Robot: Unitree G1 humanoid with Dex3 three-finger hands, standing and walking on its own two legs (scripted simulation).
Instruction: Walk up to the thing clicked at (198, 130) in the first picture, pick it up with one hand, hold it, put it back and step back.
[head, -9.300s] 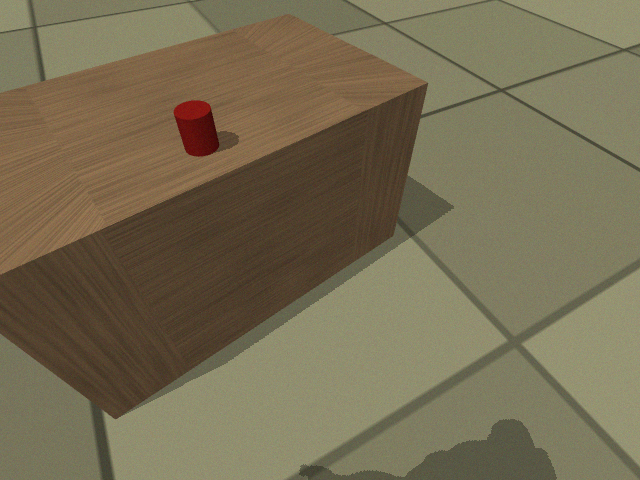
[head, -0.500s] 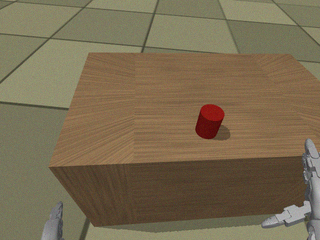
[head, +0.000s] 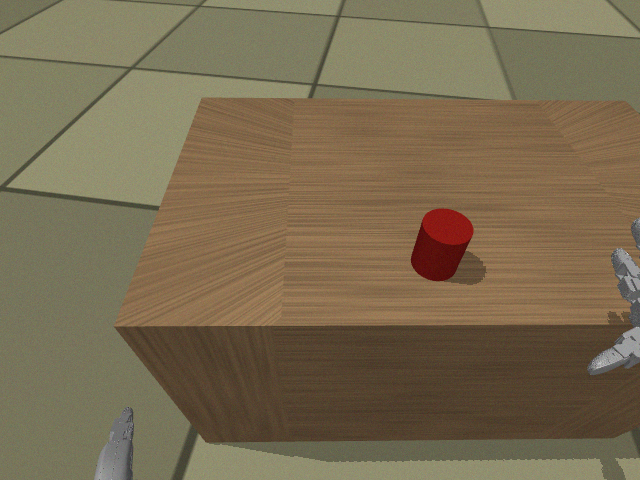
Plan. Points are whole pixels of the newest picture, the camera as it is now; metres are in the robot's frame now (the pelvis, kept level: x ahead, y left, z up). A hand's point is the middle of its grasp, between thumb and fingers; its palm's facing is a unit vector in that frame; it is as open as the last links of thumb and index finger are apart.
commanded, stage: go down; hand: right
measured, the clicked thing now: (440, 245) +0.48 -0.21 -0.02
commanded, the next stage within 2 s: none
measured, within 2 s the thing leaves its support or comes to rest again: neither
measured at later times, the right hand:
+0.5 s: hand (625, 284) +0.31 -0.35 +0.11, palm faces +0.15 +0.99 -0.01, open 17.4 cm
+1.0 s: hand (630, 249) +0.35 -0.38 +0.11, palm faces +0.16 +0.99 +0.01, open 17.6 cm
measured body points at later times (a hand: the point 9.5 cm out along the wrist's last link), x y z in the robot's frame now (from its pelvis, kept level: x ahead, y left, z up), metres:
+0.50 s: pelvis +0.00 +0.00 -0.01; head +0.02 -0.02 +0.44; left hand +0.16 +0.26 -0.09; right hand +0.29 -0.41 +0.11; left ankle -0.02 +0.14 -0.74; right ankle +0.01 -0.14 -0.74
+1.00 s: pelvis +0.00 -0.01 -0.02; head +0.04 -0.04 +0.43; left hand +0.15 +0.26 -0.08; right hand +0.34 -0.44 +0.12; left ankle -0.02 +0.14 -0.74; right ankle +0.01 -0.14 -0.74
